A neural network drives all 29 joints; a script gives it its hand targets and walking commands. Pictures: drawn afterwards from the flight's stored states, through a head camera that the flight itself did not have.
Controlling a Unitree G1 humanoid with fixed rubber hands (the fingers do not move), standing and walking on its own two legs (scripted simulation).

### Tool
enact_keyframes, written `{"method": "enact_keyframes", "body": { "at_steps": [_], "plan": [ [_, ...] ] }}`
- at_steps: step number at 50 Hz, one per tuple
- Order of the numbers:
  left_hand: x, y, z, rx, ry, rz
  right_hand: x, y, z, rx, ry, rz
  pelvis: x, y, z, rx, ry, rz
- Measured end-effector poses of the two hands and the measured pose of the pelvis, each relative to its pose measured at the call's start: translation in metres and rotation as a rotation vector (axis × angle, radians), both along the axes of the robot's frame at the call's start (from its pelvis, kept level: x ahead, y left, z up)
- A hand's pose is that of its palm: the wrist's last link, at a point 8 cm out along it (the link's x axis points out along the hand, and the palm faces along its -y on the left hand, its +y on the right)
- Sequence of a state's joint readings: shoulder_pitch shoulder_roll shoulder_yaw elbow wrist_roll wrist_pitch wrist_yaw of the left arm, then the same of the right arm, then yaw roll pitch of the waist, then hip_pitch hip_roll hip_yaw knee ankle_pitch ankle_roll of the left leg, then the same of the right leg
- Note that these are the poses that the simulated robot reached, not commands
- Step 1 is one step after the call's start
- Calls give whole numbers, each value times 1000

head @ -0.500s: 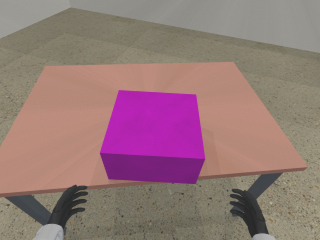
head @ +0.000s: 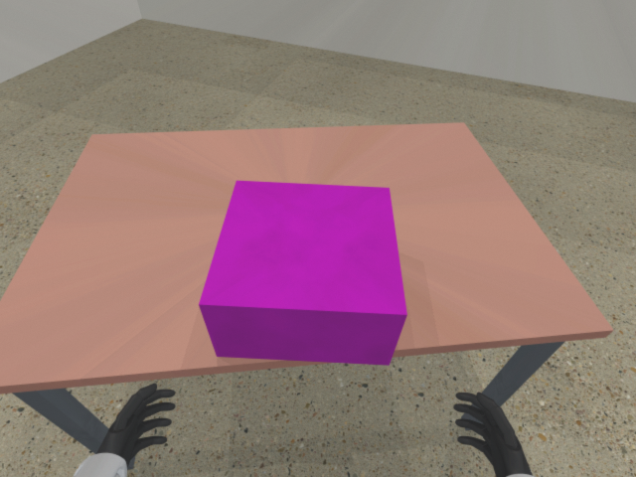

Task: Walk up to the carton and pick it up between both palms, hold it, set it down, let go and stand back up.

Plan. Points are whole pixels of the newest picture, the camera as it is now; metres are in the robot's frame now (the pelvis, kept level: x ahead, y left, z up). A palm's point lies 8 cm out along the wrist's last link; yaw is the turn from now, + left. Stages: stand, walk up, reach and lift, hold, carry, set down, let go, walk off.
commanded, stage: set down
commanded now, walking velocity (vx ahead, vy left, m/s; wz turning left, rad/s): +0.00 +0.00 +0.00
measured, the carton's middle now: (308, 267) +0.48 +0.04 -0.06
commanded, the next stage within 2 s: let go in 0.54 s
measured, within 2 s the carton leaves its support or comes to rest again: neither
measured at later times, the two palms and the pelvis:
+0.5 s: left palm (133, 455) +0.17 +0.24 -0.06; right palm out of the picture +0.16 -0.23 -0.07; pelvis +0.00 +0.00 +0.00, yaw +0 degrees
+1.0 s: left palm (140, 460) +0.17 +0.23 -0.07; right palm out of the picture +0.15 -0.23 -0.08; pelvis +0.00 +0.00 +0.00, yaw +0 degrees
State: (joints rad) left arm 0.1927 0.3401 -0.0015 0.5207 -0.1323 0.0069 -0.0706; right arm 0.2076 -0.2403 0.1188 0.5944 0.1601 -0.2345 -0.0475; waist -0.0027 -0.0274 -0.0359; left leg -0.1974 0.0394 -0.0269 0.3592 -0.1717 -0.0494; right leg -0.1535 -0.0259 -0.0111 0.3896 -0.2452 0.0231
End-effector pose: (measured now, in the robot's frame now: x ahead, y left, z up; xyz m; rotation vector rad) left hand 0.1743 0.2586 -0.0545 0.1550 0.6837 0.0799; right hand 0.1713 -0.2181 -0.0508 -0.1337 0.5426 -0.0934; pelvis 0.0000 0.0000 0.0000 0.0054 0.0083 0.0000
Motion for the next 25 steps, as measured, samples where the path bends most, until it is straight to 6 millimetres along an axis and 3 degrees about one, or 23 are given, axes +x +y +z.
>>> {"method": "enact_keyframes", "body": {
  "at_steps": [25],
  "plan": [
    [-3,-16,-7,1,89,-14,-13,-10,-19,-26,103,-6,1,0,0,0,2,0]
  ]
}}
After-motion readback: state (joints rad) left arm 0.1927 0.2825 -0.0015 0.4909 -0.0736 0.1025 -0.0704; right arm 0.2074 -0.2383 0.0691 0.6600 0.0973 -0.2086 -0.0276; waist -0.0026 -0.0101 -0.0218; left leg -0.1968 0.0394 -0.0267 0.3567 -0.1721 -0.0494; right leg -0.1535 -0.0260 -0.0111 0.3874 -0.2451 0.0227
